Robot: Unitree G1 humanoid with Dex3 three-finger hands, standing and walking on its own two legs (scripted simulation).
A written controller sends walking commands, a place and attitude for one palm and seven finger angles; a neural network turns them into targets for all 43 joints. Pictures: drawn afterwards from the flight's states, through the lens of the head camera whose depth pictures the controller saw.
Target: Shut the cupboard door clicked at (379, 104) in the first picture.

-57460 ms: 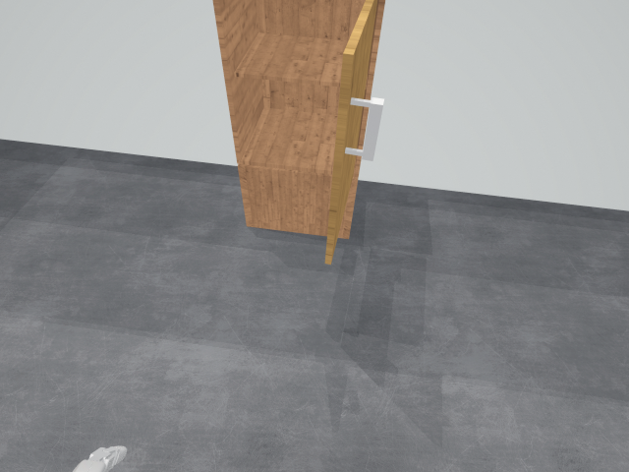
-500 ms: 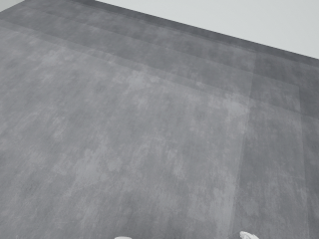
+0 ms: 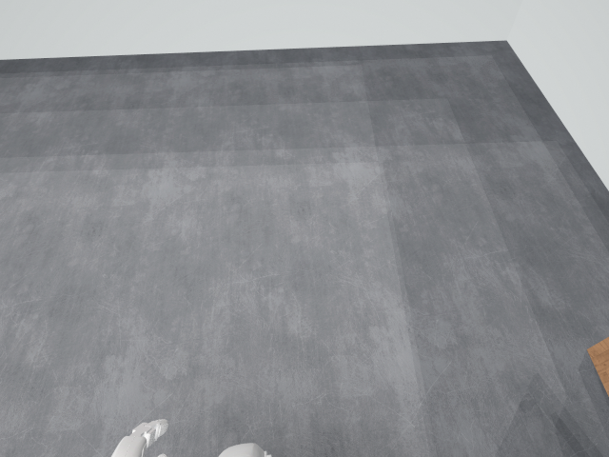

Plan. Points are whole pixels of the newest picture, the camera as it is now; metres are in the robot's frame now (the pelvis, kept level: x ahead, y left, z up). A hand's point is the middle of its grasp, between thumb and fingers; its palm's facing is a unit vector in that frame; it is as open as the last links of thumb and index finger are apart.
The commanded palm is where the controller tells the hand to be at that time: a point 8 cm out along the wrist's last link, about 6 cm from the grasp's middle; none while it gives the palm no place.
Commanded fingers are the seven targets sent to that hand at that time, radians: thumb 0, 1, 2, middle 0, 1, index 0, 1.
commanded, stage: turn to face it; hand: left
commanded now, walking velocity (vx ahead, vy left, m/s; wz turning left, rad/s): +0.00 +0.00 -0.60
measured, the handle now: out of the picture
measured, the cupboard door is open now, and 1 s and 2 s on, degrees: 23 23 23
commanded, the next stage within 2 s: take the last steps up to it in 1.92 s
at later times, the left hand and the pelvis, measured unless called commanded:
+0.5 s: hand (164, 445) +0.16 +0.23 -0.16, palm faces -0.25 -0.95 -0.20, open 7.3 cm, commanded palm none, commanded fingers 0.00 0.90 0.90 -0.20 -0.30 -0.20 -0.30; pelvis +0.02 +0.04 +0.02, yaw -18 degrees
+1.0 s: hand (241, 417) +0.19 +0.12 -0.14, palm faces -0.55 -0.81 -0.23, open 7.3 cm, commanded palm none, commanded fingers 0.00 0.90 0.90 -0.20 -0.30 -0.20 -0.30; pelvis +0.02 +0.00 +0.01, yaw -35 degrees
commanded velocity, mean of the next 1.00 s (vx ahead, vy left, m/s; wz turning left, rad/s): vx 0.00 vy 0.00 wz -0.60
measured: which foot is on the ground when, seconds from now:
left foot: up 0.00-0.28, down 0.30-0.72, up 0.74-1.00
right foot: down 0.00-0.30, up 0.32-0.70, down 0.72-1.00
